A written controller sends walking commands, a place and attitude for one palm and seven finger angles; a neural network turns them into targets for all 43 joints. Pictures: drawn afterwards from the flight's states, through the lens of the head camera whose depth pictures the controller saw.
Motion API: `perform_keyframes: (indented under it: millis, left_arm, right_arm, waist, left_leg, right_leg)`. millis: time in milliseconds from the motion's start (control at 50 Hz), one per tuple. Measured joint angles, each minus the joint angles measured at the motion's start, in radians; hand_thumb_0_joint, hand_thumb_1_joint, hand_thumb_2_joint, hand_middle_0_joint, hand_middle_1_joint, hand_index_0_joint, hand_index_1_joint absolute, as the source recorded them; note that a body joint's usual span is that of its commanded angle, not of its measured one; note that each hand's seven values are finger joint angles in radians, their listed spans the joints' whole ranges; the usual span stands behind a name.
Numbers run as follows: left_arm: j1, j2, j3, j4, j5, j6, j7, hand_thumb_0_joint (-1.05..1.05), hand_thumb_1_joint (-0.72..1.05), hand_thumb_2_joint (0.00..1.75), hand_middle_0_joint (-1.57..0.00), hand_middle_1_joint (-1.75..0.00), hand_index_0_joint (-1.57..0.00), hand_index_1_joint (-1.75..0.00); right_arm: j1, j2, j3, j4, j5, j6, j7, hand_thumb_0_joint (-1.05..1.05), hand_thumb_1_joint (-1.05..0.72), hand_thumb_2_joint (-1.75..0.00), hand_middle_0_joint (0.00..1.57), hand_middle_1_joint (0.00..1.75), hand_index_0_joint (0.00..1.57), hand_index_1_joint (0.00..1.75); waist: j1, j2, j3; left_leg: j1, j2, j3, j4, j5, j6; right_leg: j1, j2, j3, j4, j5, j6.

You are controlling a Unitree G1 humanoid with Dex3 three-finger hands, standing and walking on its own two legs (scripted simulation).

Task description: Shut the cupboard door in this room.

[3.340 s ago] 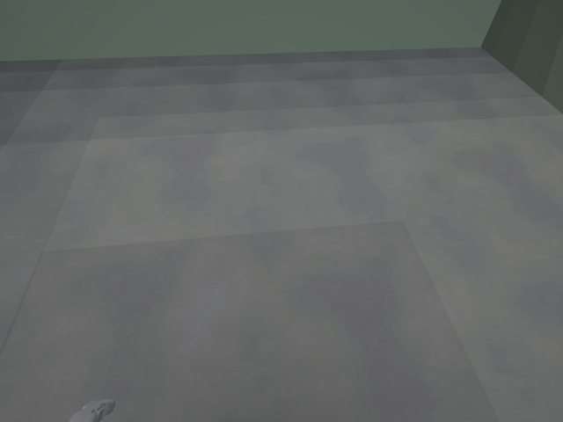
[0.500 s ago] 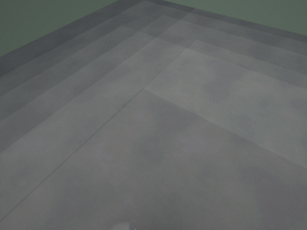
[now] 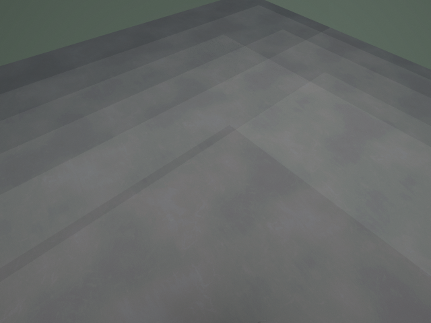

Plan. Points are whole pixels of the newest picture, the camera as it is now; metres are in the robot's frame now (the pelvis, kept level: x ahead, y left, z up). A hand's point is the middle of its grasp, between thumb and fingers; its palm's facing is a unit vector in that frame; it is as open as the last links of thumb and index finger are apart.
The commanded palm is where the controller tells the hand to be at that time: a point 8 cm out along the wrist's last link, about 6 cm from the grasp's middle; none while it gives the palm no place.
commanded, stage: turn or walk to find it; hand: left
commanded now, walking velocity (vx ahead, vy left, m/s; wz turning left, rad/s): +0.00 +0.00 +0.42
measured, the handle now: out of the picture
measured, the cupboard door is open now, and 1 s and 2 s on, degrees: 81 81 81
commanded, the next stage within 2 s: none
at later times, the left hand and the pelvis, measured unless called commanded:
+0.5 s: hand out of the picture -0.02 +0.15 -0.16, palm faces +0.26 -0.93 -0.25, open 7.4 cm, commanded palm none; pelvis -0.03 -0.05 +0.00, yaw +14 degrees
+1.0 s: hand out of the picture -0.11 +0.22 -0.17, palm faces +0.45 -0.86 -0.25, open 7.4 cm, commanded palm none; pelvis -0.08 -0.01 +0.00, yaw +25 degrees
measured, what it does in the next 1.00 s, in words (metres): steps on the spot, turning left: right foot, then left foot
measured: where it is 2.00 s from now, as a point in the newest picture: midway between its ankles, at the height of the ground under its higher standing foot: outside the picture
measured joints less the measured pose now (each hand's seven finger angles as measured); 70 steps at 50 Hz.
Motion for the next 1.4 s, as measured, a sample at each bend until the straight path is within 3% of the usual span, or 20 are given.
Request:
perform_keyframes:
  millis: [100, 160, 180, 220, 260, 320, 380, 460, 580, 660, 680, 740, 840, 980, 1140, 1180, 1200, 1260, 1320, 1400]
  left_arm:
    - [-0.034, -0.027, -0.01, -0.025, -0.006, -0.006, 0.002, 0.0, 0.91, 0.9, -0.2, -0.3, -0.19, -0.29]
    - [-0.037, -0.042, -0.019, -0.043, -0.009, -0.023, 0.002, 0.0, 0.91, 0.9, -0.2, -0.3, -0.2, -0.29]
    - [-0.036, -0.05, -0.022, -0.044, -0.007, -0.031, 0.004, 0.0, 0.91, 0.9, -0.2, -0.3, -0.2, -0.29]
    - [-0.029, -0.066, -0.033, -0.047, 0.0, -0.04, 0.005, 0.0, 0.91, 0.9, -0.2, -0.3, -0.2, -0.29]
    - [-0.01, -0.076, -0.038, -0.048, 0.001, -0.041, 0.006, 0.0, 0.91, 0.9, -0.21, -0.3, -0.2, -0.3]
    - [0.013, -0.085, -0.04, -0.038, 0.0, -0.037, 0.008, 0.0, 0.91, 0.9, -0.21, -0.3, -0.2, -0.3]
    - [0.031, -0.09, -0.042, -0.027, 0.0, -0.042, 0.009, 0.0, 0.91, 0.9, -0.21, -0.3, -0.2, -0.3]
    - [0.054, -0.092, -0.041, -0.014, 0.005, -0.048, 0.009, 0.0, 0.91, 0.9, -0.21, -0.3, -0.2, -0.3]
    - [0.085, -0.063, -0.029, 0.012, 0.015, -0.044, 0.005, 0.0, 0.91, 0.9, -0.21, -0.3, -0.2, -0.3]
    - [0.104, -0.026, -0.014, 0.031, 0.009, -0.03, 0.003, 0.0, 0.91, 0.9, -0.21, -0.3, -0.2, -0.3]
    - [0.103, -0.011, -0.009, 0.037, 0.005, -0.02, 0.003, 0.0, 0.91, 0.9, -0.21, -0.3, -0.2, -0.3]
    - [0.103, 0.014, 0.001, 0.057, 0.005, 0.013, 0.006, 0.0, 0.91, 0.9, -0.21, -0.3, -0.2, -0.3]
    - [0.077, 0.017, 0.007, 0.057, 0.006, 0.012, -0.006, 0.01, 0.91, 0.9, -0.2, -0.3, -0.2, -0.29]
    - [0.033, 0.001, 0.002, 0.026, 0.002, 0.003, -0.002, 0.0, 0.91, 0.9, -0.2, -0.3, -0.19, -0.29]
    - [-0.029, -0.04, -0.013, -0.015, -0.008, -0.009, 0.003, 0.0, 0.91, 0.9, -0.2, -0.3, -0.2, -0.29]
    - [-0.032, -0.049, -0.018, -0.029, -0.01, -0.022, 0.003, 0.0, 0.91, 0.9, -0.2, -0.3, -0.2, -0.29]
    - [-0.034, -0.06, -0.02, -0.031, -0.006, -0.031, 0.005, 0.0, 0.91, 0.9, -0.2, -0.3, -0.2, -0.29]
    - [-0.019, -0.081, -0.034, -0.04, 0.0, -0.037, 0.006, 0.0, 0.91, 0.9, -0.2, -0.3, -0.2, -0.3]
    - [0.007, -0.09, -0.037, -0.034, -0.001, -0.035, 0.009, 0.0, 0.91, 0.9, -0.21, -0.3, -0.2, -0.3]
    - [0.028, -0.097, -0.041, -0.016, -0.002, -0.043, 0.009, 0.0, 0.91, 0.9, -0.21, -0.3, -0.2, -0.3]
  right_arm:
    - [0.034, -0.014, -0.013, 0.012, -0.006, 0.015, 0.003, 0.0, -0.9, -0.9, 0.21, 0.3, 0.2, 0.3]
    - [0.055, -0.027, -0.023, 0.02, -0.003, 0.024, 0.005, 0.01, -0.9, -0.9, 0.21, 0.3, 0.2, 0.3]
    - [0.061, -0.035, -0.027, 0.023, 0.001, 0.026, 0.007, 0.01, -0.9, -0.9, 0.21, 0.3, 0.2, 0.3]
    - [0.066, -0.047, -0.039, 0.032, 0.003, 0.037, 0.007, 0.01, -0.91, -0.9, 0.21, 0.3, 0.2, 0.3]
    - [0.075, -0.055, -0.048, 0.039, -0.002, 0.051, 0.012, 0.01, -0.91, -0.9, 0.2, 0.3, 0.2, 0.3]
    - [0.081, -0.068, -0.056, 0.048, -0.005, 0.057, 0.02, 0.01, -0.91, -0.9, 0.2, 0.3, 0.2, 0.3]
    - [0.084, -0.077, -0.059, 0.055, -0.005, 0.059, 0.022, 0.01, -0.91, -0.9, 0.2, 0.3, 0.2, 0.3]
    - [0.072, -0.079, -0.056, 0.067, -0.005, 0.068, 0.021, 0.01, -0.91, -0.9, 0.2, 0.3, 0.19, 0.3]
    - [0.011, -0.065, -0.04, 0.058, 0.006, 0.061, 0.019, 0.01, -0.91, -0.9, 0.2, 0.3, 0.19, 0.3]
    - [-0.023, -0.053, -0.027, 0.026, 0.009, 0.03, 0.019, 0.01, -0.91, -0.9, 0.2, 0.3, 0.19, 0.3]
    - [-0.035, -0.043, -0.025, 0.022, 0.008, 0.021, 0.018, 0.01, -0.91, -0.9, 0.2, 0.3, 0.19, 0.3]
    - [-0.05, -0.019, -0.012, 0.008, 0.002, 0.008, 0.014, 0.0, -0.91, -0.9, 0.2, 0.3, 0.2, 0.3]
    - [-0.044, -0.005, 0.003, 0.001, 0.003, 0.002, -0.001, 0.0, -0.91, -0.9, 0.2, 0.3, 0.2, 0.3]
    - [-0.008, 0.002, 0.001, 0.004, 0.002, 0.002, 0.0, 0.0, -0.9, -0.9, 0.21, 0.3, 0.2, 0.3]
    - [0.048, -0.018, -0.017, 0.024, -0.006, 0.02, 0.003, 0.0, -0.9, -0.9, 0.21, 0.3, 0.2, 0.3]
    - [0.065, -0.027, -0.024, 0.029, -0.003, 0.026, 0.005, 0.01, -0.9, -0.9, 0.21, 0.3, 0.2, 0.3]
    - [0.07, -0.036, -0.03, 0.033, 0.001, 0.03, 0.006, 0.01, -0.9, -0.9, 0.21, 0.3, 0.2, 0.3]
    - [0.083, -0.052, -0.046, 0.046, -0.002, 0.052, 0.01, 0.01, -0.91, -0.9, 0.2, 0.3, 0.2, 0.3]
    - [0.087, -0.065, -0.056, 0.054, -0.007, 0.063, 0.019, 0.01, -0.91, -0.9, 0.2, 0.3, 0.2, 0.3]
    - [0.089, -0.078, -0.061, 0.058, -0.006, 0.06, 0.021, 0.01, -0.91, -0.9, 0.2, 0.3, 0.2, 0.3]
  waist:
    - [-0.027, 0.028, 0.0]
    - [-0.032, 0.041, -0.005]
    - [-0.031, 0.055, -0.005]
    - [-0.033, 0.074, 0.0]
    - [-0.032, 0.071, -0.007]
    - [-0.032, 0.069, -0.009]
    - [-0.032, 0.065, -0.005]
    - [-0.017, 0.053, 0.002]
    - [0.019, 0.016, 0.022]
    - [0.028, -0.011, 0.02]
    - [0.033, -0.032, 0.024]
    - [0.042, -0.05, 0.018]
    - [0.034, -0.028, 0.001]
    - [0.011, -0.002, -0.011]
    - [-0.033, 0.041, -0.003]
    - [-0.035, 0.048, -0.008]
    - [-0.035, 0.068, -0.005]
    - [-0.035, 0.082, -0.006]
    - [-0.031, 0.073, -0.011]
    - [-0.035, 0.068, -0.004]
  left_leg:
    - [-0.029, -0.012, -0.039, 0.024, 0.007, -0.018]
    - [-0.064, -0.024, -0.06, 0.066, -0.001, -0.039]
    - [-0.083, -0.022, -0.07, 0.097, -0.012, -0.048]
    - [-0.139, -0.024, -0.072, 0.25, -0.166, -0.063]
    - [-0.204, -0.025, -0.051, 0.449, -0.226, -0.072]
    - [-0.259, 0.009, -0.027, 0.654, -0.177, -0.089]
    - [-0.268, 0.047, -0.022, 0.72, -0.137, -0.11]
    - [-0.231, 0.081, -0.012, 0.662, -0.161, -0.126]
    - [-0.122, 0.089, 0.044, 0.409, -0.244, -0.118]
    - [-0.022, 0.075, 0.083, 0.158, -0.109, -0.087]
    - [-0.028, 0.06, 0.088, 0.165, -0.101, -0.063]
    - [-0.024, 0.051, 0.09, 0.165, -0.117, -0.019]
    - [0.007, 0.033, 0.058, 0.057, -0.047, -0.004]
    - [0.004, 0.001, 0.014, -0.009, 0.012, 0.005]
    - [-0.055, -0.02, -0.046, 0.02, 0.036, -0.024]
    - [-0.083, -0.03, -0.06, 0.05, 0.031, -0.039]
    - [-0.102, -0.023, -0.072, 0.085, 0.016, -0.046]
    - [-0.196, -0.029, -0.063, 0.353, -0.189, -0.065]
    - [-0.263, -0.006, -0.037, 0.602, -0.177, -0.082]
    - [-0.276, 0.043, -0.034, 0.72, -0.122, -0.113]
  right_leg:
    - [0.067, 0.032, -0.002, -0.176, -0.013, -0.015]
    - [0.146, 0.049, -0.012, -0.365, 0.086, -0.027]
    - [0.167, 0.056, -0.022, -0.414, 0.116, -0.048]
    - [0.169, 0.058, -0.048, -0.403, 0.116, -0.097]
    - [0.185, 0.042, -0.07, -0.419, 0.115, -0.118]
    - [0.215, 0.03, -0.1, -0.462, 0.136, -0.123]
    - [0.23, 0.019, -0.135, -0.481, 0.146, -0.124]
    - [0.229, 0.001, -0.172, -0.478, 0.145, -0.121]
    - [0.199, -0.04, -0.212, -0.432, 0.134, -0.099]
    - [0.152, -0.079, -0.241, -0.335, 0.097, -0.065]
    - [0.125, -0.088, -0.216, -0.275, 0.037, -0.05]
    - [0.034, -0.051, -0.115, -0.046, -0.087, -0.036]
    - [-0.038, -0.021, -0.042, 0.122, 0.019, -0.02]
    - [-0.007, -0.005, -0.006, 0.03, 0.023, -0.002]
    - [0.101, 0.045, -0.003, -0.236, -0.002, -0.025]
    - [0.162, 0.053, -0.01, -0.383, 0.08, -0.034]
    - [0.176, 0.064, -0.025, -0.415, 0.107, -0.067]
    - [0.186, 0.054, -0.063, -0.413, 0.107, -0.121]
    - [0.213, 0.038, -0.085, -0.459, 0.126, -0.127]
    - [0.234, 0.026, -0.127, -0.492, 0.144, -0.13]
